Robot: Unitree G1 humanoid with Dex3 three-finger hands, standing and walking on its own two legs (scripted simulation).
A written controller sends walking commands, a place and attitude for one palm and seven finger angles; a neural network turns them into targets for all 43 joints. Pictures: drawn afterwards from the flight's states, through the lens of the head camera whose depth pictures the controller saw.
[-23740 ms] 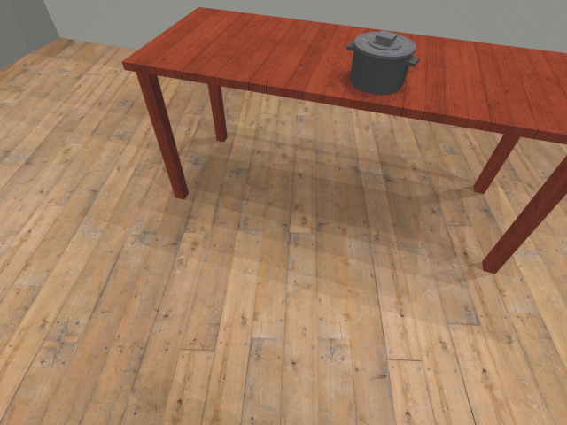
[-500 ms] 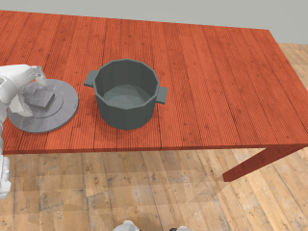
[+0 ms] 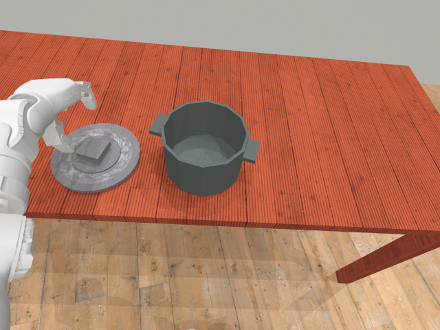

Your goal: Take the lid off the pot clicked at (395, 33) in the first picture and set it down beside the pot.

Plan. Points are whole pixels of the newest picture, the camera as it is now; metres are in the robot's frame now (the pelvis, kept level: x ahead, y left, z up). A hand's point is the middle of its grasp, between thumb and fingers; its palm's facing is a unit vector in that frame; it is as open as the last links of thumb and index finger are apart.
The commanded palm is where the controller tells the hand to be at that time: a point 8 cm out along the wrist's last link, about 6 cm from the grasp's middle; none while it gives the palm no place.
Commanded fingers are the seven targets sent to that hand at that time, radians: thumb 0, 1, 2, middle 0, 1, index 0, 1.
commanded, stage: raise the empty hand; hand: left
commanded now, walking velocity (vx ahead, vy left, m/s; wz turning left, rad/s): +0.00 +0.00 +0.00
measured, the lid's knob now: (94, 148) +0.47 +0.29 -0.02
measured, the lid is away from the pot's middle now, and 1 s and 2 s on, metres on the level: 0.24 0.24 0.24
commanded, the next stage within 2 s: draw the hand back to the body in 0.46 s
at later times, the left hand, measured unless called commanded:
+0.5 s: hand (52, 108) +0.44 +0.30 +0.13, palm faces -0.36 -0.09 -0.93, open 11.0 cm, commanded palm +0.45 +0.28 +0.19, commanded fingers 0.00 0.03 0.56 -0.32 -0.92 -0.32 -0.92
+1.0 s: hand (50, 130) +0.40 +0.29 +0.13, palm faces -0.35 -0.08 -0.93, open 11.0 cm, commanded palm +0.38 +0.28 +0.19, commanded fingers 0.00 0.03 0.56 -0.32 -0.92 -0.32 -0.92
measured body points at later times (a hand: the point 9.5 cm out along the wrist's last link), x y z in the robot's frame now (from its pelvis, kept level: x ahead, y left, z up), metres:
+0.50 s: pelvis +0.00 -0.02 +0.01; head +0.06 +0.00 +0.45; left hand +0.45 +0.30 +0.19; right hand +0.07 -0.29 -0.11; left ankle +0.00 +0.01 -0.72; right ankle -0.01 -0.20 -0.72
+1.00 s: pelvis -0.01 -0.04 +0.01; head +0.04 -0.02 +0.46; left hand +0.41 +0.29 +0.18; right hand +0.09 -0.30 -0.10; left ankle +0.00 +0.01 -0.72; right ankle -0.01 -0.20 -0.72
